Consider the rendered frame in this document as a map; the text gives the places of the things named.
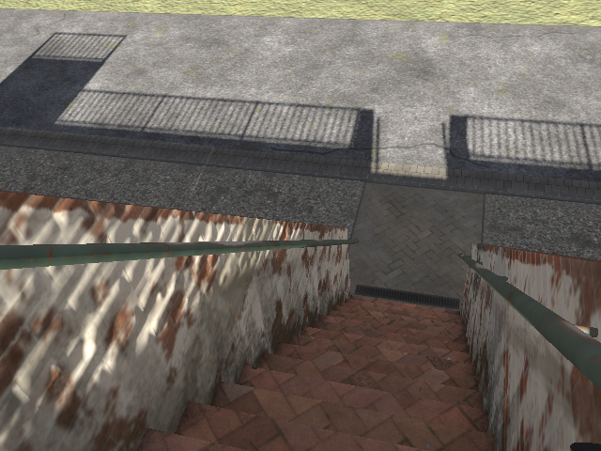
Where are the stairs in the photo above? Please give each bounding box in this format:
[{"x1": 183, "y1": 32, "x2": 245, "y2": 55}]
[{"x1": 137, "y1": 295, "x2": 495, "y2": 451}]

